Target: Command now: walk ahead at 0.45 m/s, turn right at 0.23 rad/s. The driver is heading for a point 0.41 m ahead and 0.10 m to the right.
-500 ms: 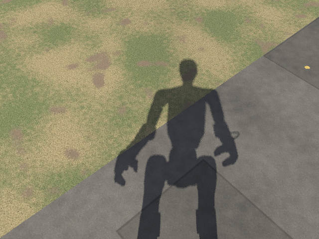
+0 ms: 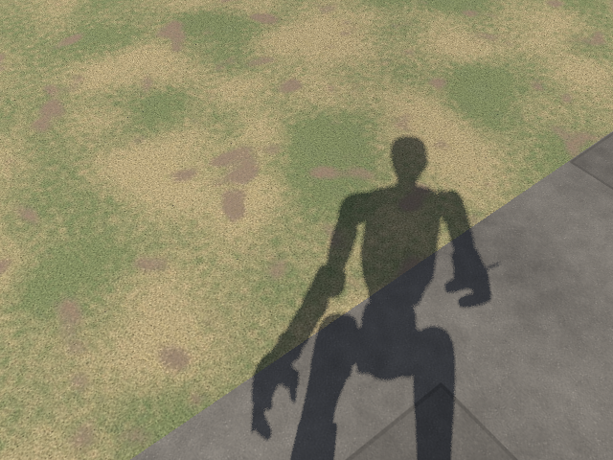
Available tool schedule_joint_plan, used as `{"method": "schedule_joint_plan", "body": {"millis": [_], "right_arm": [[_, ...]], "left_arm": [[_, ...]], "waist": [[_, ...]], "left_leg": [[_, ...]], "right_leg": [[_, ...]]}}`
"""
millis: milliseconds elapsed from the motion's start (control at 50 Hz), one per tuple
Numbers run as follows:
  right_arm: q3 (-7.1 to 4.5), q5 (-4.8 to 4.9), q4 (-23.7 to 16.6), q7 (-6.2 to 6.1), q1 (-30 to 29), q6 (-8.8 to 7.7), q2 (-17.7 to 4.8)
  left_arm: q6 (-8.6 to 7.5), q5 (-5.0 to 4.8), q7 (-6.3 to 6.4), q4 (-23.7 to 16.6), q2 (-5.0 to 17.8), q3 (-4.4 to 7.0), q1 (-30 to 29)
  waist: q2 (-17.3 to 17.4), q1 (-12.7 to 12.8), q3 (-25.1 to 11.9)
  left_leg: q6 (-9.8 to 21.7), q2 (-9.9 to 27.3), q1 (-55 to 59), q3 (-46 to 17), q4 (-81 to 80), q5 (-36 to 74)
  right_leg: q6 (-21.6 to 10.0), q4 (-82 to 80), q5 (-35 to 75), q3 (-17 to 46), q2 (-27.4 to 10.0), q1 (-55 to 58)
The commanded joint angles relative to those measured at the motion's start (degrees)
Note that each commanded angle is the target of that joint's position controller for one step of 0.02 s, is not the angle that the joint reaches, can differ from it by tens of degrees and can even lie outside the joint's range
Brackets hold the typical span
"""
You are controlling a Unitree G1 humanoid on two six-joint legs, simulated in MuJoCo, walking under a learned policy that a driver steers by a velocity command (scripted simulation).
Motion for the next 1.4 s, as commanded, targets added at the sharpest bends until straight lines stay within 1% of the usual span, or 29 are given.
{"method": "schedule_joint_plan", "body": {"millis": [20,40,60,80,120,160,280,400,440,480,500,520,540,560,580,600,620,640,680,720,880,920,940,960,980,1000,1020,1160,1400], "right_arm": [[-4.01,-0.57,1.83,-1.58,17.34,-0.78,-11.37],[-5.33,-1.18,2.89,-1.74,22.63,-0.04,-17.44],[-4.14,-1.55,3.08,-1.44,22.17,-0.45,-12.99],[-2.95,-1.27,2.29,-1.29,17.56,-0.97,-9.57],[-1.68,-1.26,1.48,-0.84,10.67,-1.68,-5.10],[-1.30,-1.97,2.32,-0.83,9.19,-1.97,-3.21],[-2.16,-2.45,4.25,-2.22,11.12,-2.01,-6.21],[-2.72,-1.08,5.79,-2.94,16.25,-0.80,-8.45],[-2.94,-0.75,5.93,-3.00,16.46,0.11,-9.50],[-3.25,-0.61,5.76,-3.49,16.24,1.27,-11.22],[-3.12,-0.50,5.46,-3.63,15.32,1.66,-11.41],[-2.72,-0.81,4.89,-3.57,15.47,1.30,-10.85],[-0.17,-3.68,2.96,-2.37,22.18,0.23,-2.59],[-0.14,-1.38,4.90,-1.37,23.77,-1.32,-5.71],[-1.41,1.27,3.76,-1.13,16.70,-1.62,-8.69],[-1.01,1.37,2.33,-1.59,13.03,-1.57,-7.48],[-1.20,0.26,3.09,-2.32,11.67,-1.02,-7.16],[-1.59,-0.32,3.61,-2.84,12.72,0.08,-7.41],[-1.60,-0.86,4.49,-3.50,15.77,2.22,-5.58],[-1.48,-1.33,4.60,-4.03,15.96,3.09,-4.58],[-1.37,-1.48,3.63,-3.67,7.21,4.09,-5.28],[-1.19,-2.61,4.45,-3.37,8.25,3.62,-5.00],[-1.41,-3.07,4.37,-3.42,8.49,3.32,-7.03],[-2.02,-2.59,4.04,-3.66,6.93,3.32,-10.93],[-1.72,-2.06,5.10,-3.35,5.37,3.49,-8.54],[-1.16,-1.89,5.00,-2.96,4.23,3.38,-5.73],[-0.84,-2.17,5.24,-2.84,3.89,3.15,-5.08],[-0.57,-1.55,8.59,-3.27,5.90,2.63,-5.35],[-0.32,-1.55,11.39,-3.45,4.68,3.74,-4.81]], "left_arm": [[-0.82,0.63,-0.14,-4.41,6.12,0.71,-6.11],[-1.88,0.44,0.23,-6.68,0.21,-0.82,-2.98],[-2.55,-0.64,0.39,-6.18,5.41,0.51,-3.98],[-2.76,-1.50,0.25,-6.75,8.08,1.46,-5.87],[-2.20,-0.88,0.68,-6.31,6.50,1.74,-7.18],[-1.15,-0.58,0.43,-6.42,4.14,1.76,-7.21],[0.13,-0.02,-1.03,-10.73,1.91,1.11,-14.70],[0.30,0.18,-3.60,-16.47,1.37,-0.13,-26.43],[0.36,0.37,-4.33,-18.03,2.32,0.20,-27.28],[0.30,0.92,-4.68,-17.61,4.99,1.57,-21.48],[0.14,0.93,-4.45,-15.46,7.63,3.00,-13.24],[0.42,1.18,-3.24,-13.86,11.21,4.48,-6.96],[0.74,2.17,-1.92,-13.56,17.07,4.82,-6.43],[0.71,2.35,-1.93,-14.81,14.23,3.57,-3.52],[0.68,2.46,-2.13,-14.66,11.62,2.74,-6.10],[0.28,1.35,-2.15,-14.64,9.50,2.22,-11.04],[0.05,1.08,-2.03,-15.00,7.36,1.55,-14.95],[-0.09,1.61,-1.93,-15.21,6.38,1.18,-17.62],[-0.58,2.81,-2.27,-14.93,6.61,1.17,-19.93],[-0.97,3.09,-2.05,-14.05,6.65,1.02,-21.16],[0.93,2.80,-0.50,-9.99,5.83,-0.05,-20.26],[1.19,2.03,-0.52,-8.81,4.08,-0.89,-19.55],[1.10,2.55,-0.53,-8.05,2.90,-1.35,-17.16],[0.89,2.99,-0.63,-7.29,3.38,-0.96,-12.96],[1.21,2.83,-0.30,-7.15,2.22,-1.25,-13.06],[1.64,2.66,-0.07,-7.29,3.98,-0.99,-16.42],[2.09,2.23,0.20,-7.27,4.77,-0.71,-17.84],[2.56,1.80,0.31,-4.21,4.58,-0.53,-17.86],[3.21,1.67,0.97,0.79,5.06,-0.55,-17.36]], "waist": [[-0.28,-13.16,-6.31],[16.79,-12.87,-12.99],[12.49,-13.24,-11.27],[9.97,-11.46,-5.02],[6.95,-8.40,0.64],[7.06,-6.47,2.19],[2.50,-6.28,4.58],[0.68,-9.45,7.38],[1.41,-8.33,6.80],[4.35,-4.31,1.81],[4.17,0.07,-2.72],[1.31,3.20,-6.60],[-15.50,-3.21,-14.75],[-9.31,-0.69,-29.37],[-5.19,0.52,-23.30],[-3.66,-1.36,-14.13],[-0.93,-3.12,-8.70],[-1.24,-5.46,-6.65],[-2.17,-8.23,-6.03],[-3.56,-9.37,-5.83],[-6.13,-6.68,-3.49],[-4.43,-8.20,-2.41],[-1.68,-7.24,-2.44],[5.20,-3.19,-2.00],[9.68,-2.61,-2.51],[7.38,-4.15,-0.86],[5.42,-4.77,-0.60],[1.24,-6.06,-2.42],[-0.75,-5.92,-0.81]], "left_leg": [[4.03,7.53,30.96,-9.04,-2.94,-2.52],[11.16,21.43,44.01,-30.54,-10.00,-13.72],[12.94,22.29,39.11,-38.01,-13.77,-23.10],[10.80,20.73,33.45,-30.97,-14.59,-23.03],[7.66,16.01,24.18,-18.85,-17.22,-11.97],[6.02,13.21,19.48,-10.08,-18.64,-1.44],[7.58,13.26,18.26,0.79,-21.06,11.66],[6.36,14.60,24.63,8.30,-19.69,17.27],[5.41,14.96,27.24,10.11,-14.69,31.72],[4.09,14.51,28.33,10.62,-2.98,52.93],[2.55,12.81,25.62,11.01,7.08,53.06],[-0.29,9.86,15.70,11.38,20.21,40.95],[-4.20,0.43,-8.57,10.55,44.35,-21.73],[-4.40,-2.90,-9.92,-3.91,54.62,-33.08],[-3.60,0.37,-12.05,-6.17,54.54,-28.65],[-3.11,2.99,-14.52,-4.57,49.64,-24.10],[-3.33,4.66,-13.08,-3.99,45.71,-21.07],[-3.44,5.76,-8.12,-4.25,43.23,-18.79],[-3.96,5.45,-0.59,-3.80,39.05,-15.90],[-4.60,5.14,1.52,-3.57,32.05,-12.91],[-4.07,3.60,7.03,-2.97,8.63,-3.44],[-2.66,2.99,13.02,-2.35,-2.04,3.58],[-1.57,6.48,15.85,-6.19,-4.09,11.18],[0.47,9.65,16.21,-8.49,-2.94,14.99],[1.77,8.56,10.09,-8.59,-4.62,2.22],[0.73,6.49,6.57,-7.52,-5.82,-3.53],[-0.45,5.43,6.08,-6.29,-5.83,-2.97],[-0.60,3.38,12.66,-3.84,-2.03,10.31],[-0.39,1.92,13.40,-2.66,-2.44,9.62]], "right_leg": [[-6.63,17.15,10.40,3.53,-4.02,-20.25],[-3.15,37.22,-7.79,-2.37,3.34,-37.49],[-3.23,48.59,-12.61,4.78,1.77,-41.84],[-4.50,51.68,-7.86,6.27,-0.73,-44.48],[-4.89,49.09,1.13,5.55,-3.74,-41.92],[-5.12,46.29,5.86,5.29,-5.22,-38.01],[-3.74,32.75,17.23,4.12,-4.71,-40.39],[-5.70,19.28,21.07,-2.25,-3.03,-39.02],[-7.24,16.78,16.97,-4.63,-0.58,-35.53],[-9.12,16.34,12.47,-7.53,4.26,-25.17],[-10.75,12.14,17.14,-7.27,6.30,-13.84],[-12.74,9.47,29.20,-2.23,3.74,0.72],[-22.58,15.20,56.15,21.23,-14.54,24.85],[-29.49,9.16,56.08,36.44,-22.22,28.18],[-26.10,7.10,57.40,26.93,-18.74,21.90],[-22.74,5.80,53.03,19.42,-15.62,12.99],[-20.48,3.28,48.91,15.51,-13.22,3.99],[-19.51,0.73,47.03,12.50,-11.74,-3.75],[-19.25,-2.31,46.05,8.87,-10.37,-12.76],[-18.90,-3.36,45.89,5.56,-9.03,-15.94],[-14.80,-4.57,13.68,6.20,-7.30,-15.22],[-10.98,-1.35,6.83,5.65,-4.57,-16.45],[-8.14,1.43,4.41,4.83,-2.24,-17.28],[-5.98,4.22,0.89,1.76,2.11,-18.69],[-4.64,3.84,2.42,-0.67,3.46,-13.57],[-4.27,4.42,4.98,-0.62,2.99,-10.64],[-4.67,4.85,6.96,-0.32,2.51,-10.04],[-4.98,5.31,17.37,0.48,1.24,-8.76],[-4.22,4.90,18.25,0.16,0.84,-7.49]]}}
